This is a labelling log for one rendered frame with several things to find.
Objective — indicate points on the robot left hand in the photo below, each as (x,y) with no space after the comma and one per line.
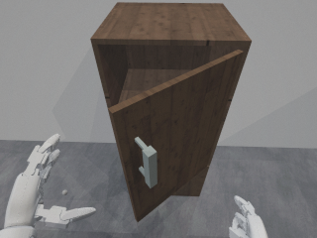
(23,208)

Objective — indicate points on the robot left forearm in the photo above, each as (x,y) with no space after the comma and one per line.
(20,231)

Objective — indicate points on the handle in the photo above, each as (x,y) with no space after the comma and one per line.
(150,161)

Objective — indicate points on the robot right hand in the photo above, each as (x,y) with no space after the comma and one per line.
(252,225)

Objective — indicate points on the cupboard door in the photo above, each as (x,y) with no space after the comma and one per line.
(180,119)

